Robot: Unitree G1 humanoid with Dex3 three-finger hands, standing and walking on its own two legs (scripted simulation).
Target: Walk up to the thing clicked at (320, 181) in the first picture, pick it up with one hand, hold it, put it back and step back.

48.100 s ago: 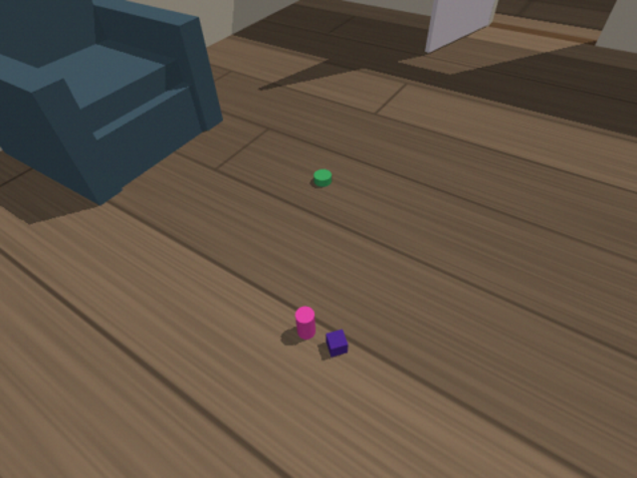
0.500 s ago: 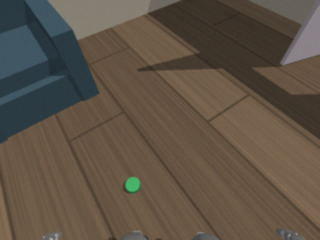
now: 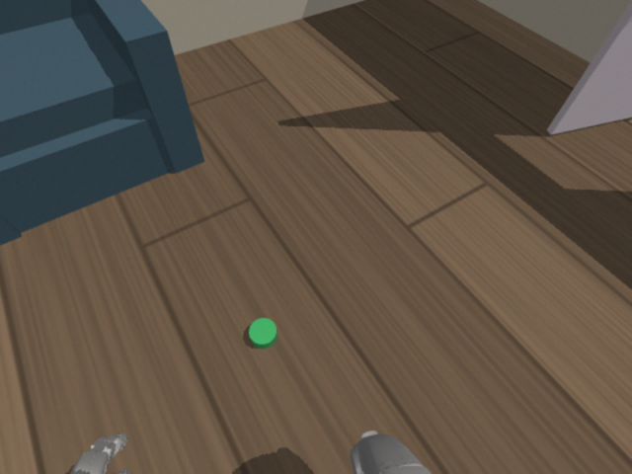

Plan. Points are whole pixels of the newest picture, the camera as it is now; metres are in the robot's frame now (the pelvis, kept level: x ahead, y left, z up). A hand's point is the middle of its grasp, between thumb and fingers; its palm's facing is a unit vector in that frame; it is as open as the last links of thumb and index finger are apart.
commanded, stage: step back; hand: left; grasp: from above
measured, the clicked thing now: (263, 333) +0.57 +0.17 -0.75
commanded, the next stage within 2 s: none
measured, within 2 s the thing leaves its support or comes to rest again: neither
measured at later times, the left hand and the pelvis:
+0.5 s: hand out of the picture +0.02 +0.25 -0.13, palm faces -0.08 -0.90 -0.44, open 7.4 cm; pelvis -0.12 +0.00 +0.00, yaw -5 degrees
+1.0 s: hand out of the picture -0.20 +0.26 -0.16, palm faces -0.13 -0.90 -0.41, open 7.4 cm; pelvis -0.30 +0.00 -0.02, yaw -8 degrees
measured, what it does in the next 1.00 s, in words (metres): walks backwards: right foot, then left foot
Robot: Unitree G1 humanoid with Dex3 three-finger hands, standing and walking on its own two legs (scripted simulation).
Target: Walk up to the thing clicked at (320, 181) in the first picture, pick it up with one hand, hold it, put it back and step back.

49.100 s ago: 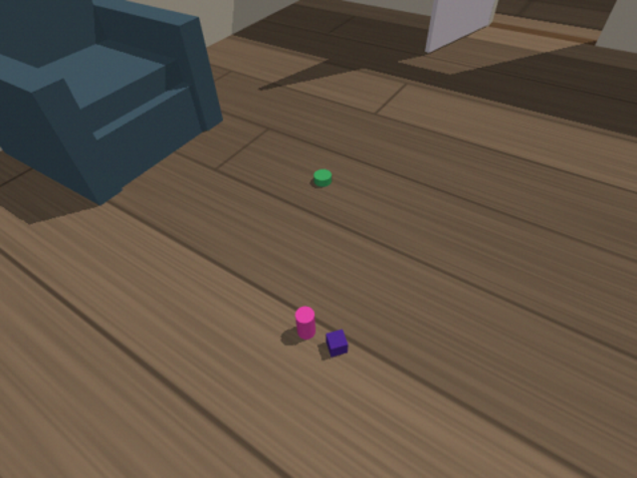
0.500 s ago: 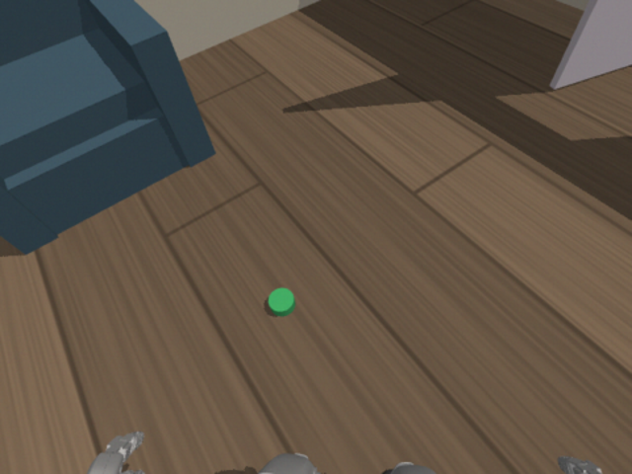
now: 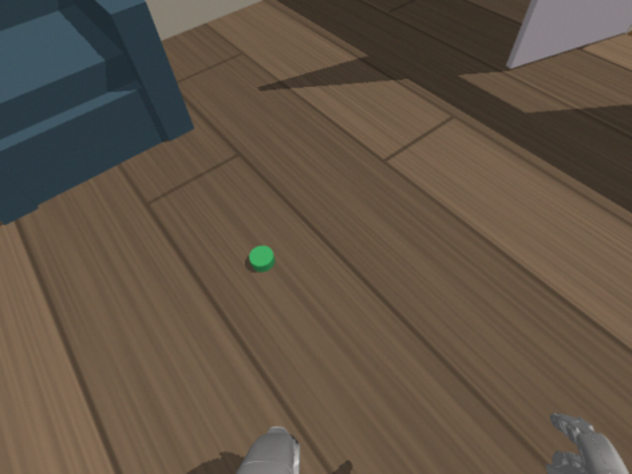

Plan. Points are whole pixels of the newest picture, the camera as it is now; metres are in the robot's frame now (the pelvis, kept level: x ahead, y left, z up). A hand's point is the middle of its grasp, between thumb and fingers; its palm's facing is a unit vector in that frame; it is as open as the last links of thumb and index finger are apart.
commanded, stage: step back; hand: left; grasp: from above
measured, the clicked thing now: (262, 258) +0.84 +0.28 -0.73
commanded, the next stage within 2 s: stand in 1.54 s
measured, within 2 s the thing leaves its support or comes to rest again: neither
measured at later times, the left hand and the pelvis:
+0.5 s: hand out of the picture -0.07 +0.27 -0.13, palm faces +0.08 -0.93 -0.37, open 7.4 cm; pelvis -0.16 +0.00 +0.02, yaw +4 degrees
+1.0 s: hand out of the picture -0.19 +0.29 -0.13, palm faces +0.08 -0.91 -0.41, open 7.4 cm; pelvis -0.22 +0.00 +0.01, yaw +3 degrees
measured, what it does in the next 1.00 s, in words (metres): walks backwards: left foot, then right foot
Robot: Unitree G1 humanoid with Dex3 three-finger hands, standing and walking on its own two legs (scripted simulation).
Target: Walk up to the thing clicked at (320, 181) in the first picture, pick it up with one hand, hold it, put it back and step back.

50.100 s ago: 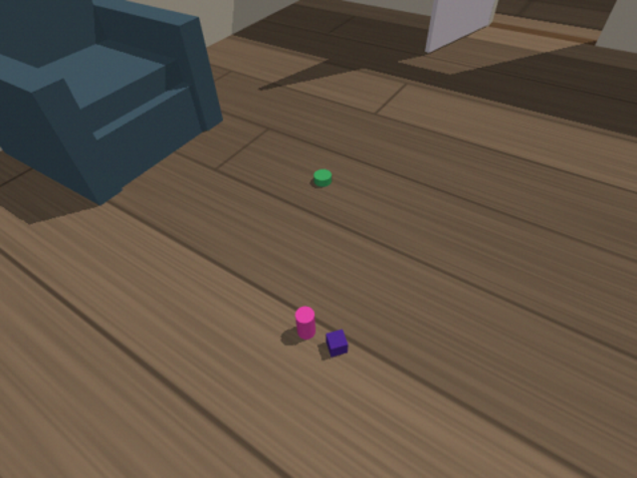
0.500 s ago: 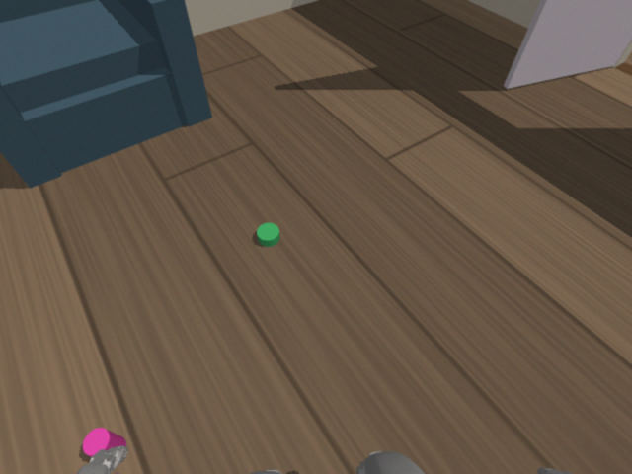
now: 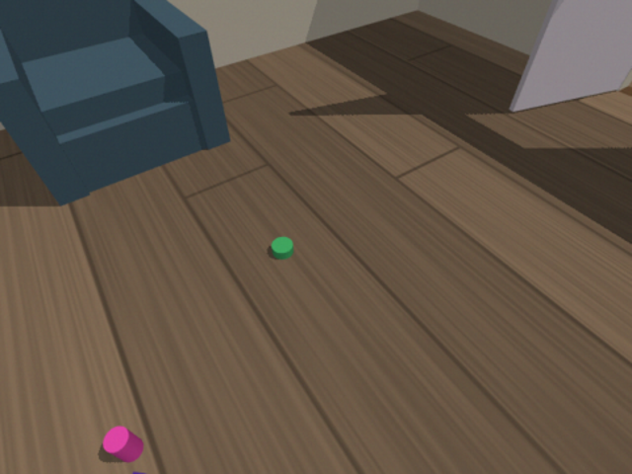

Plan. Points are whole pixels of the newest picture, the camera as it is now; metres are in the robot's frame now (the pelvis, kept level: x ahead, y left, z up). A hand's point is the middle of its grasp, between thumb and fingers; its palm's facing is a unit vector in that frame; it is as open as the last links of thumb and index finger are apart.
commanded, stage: step back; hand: left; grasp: from above
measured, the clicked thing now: (282, 247) +1.07 +0.22 -0.74
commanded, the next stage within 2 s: stand in 0.54 s
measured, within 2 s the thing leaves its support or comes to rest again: neither
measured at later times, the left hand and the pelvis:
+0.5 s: hand out of the picture +0.15 +0.23 -0.14, palm faces +0.04 -0.93 -0.36, open 7.4 cm; pelvis +0.04 -0.03 +0.00, yaw +2 degrees
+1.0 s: hand out of the picture +0.13 +0.23 -0.14, palm faces +0.03 -0.94 -0.34, open 7.4 cm; pelvis +0.05 -0.03 +0.02, yaw +2 degrees
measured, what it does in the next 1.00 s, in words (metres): steps on the spot: right foot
